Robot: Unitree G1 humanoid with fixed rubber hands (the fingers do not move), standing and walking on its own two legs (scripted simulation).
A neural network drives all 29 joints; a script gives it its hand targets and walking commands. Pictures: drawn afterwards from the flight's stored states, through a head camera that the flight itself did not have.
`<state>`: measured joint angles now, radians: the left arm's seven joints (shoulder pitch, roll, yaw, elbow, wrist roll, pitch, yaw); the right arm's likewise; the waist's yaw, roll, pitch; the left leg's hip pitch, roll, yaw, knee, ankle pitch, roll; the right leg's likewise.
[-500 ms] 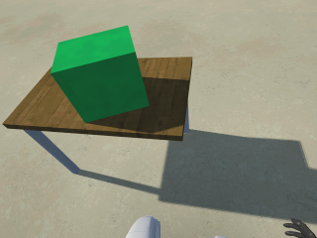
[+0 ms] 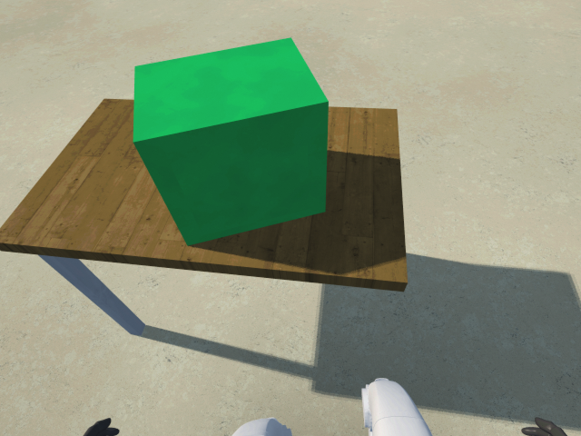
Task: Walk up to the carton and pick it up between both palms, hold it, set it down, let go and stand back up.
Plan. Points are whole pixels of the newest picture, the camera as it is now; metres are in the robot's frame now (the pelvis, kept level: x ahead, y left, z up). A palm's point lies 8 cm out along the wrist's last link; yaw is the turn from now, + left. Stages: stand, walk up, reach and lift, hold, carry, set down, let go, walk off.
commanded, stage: walk up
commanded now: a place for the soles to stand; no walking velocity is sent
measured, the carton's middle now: (237, 144) +0.62 +0.13 +0.02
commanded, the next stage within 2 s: none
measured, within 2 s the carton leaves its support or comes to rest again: neither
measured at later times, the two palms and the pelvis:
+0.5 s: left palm out of the picture +0.05 +0.40 -0.07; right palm (505, 407) +0.17 -0.26 -0.09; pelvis +0.06 +0.06 +0.00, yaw -1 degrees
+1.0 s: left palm (52, 334) +0.30 +0.45 -0.10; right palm out of the picture +0.10 -0.17 -0.10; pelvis +0.12 +0.15 -0.02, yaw -6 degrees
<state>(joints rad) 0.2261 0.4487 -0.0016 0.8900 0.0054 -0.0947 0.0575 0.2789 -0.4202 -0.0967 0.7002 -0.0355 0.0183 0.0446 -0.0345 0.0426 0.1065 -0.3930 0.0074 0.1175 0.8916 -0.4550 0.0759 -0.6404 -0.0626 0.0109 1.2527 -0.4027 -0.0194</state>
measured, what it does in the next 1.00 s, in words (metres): steps to the left: right foot, then left foot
